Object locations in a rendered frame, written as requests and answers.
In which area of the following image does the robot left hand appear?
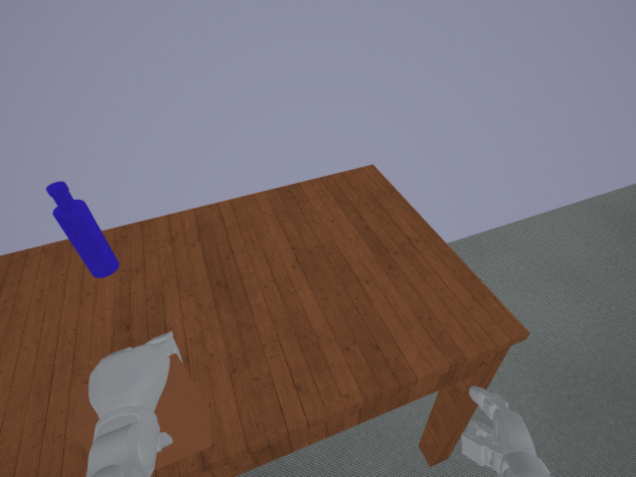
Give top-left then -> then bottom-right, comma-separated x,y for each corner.
88,332 -> 183,452

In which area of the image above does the robot left forearm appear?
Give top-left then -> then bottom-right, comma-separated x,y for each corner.
86,406 -> 158,477

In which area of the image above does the robot right hand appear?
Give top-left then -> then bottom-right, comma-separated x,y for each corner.
461,387 -> 537,477

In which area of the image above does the table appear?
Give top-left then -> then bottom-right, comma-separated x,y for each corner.
0,165 -> 530,477

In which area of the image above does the sponge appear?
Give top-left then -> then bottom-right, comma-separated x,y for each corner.
71,354 -> 212,470

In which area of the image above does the robot right forearm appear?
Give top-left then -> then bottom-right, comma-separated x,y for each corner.
500,451 -> 553,477

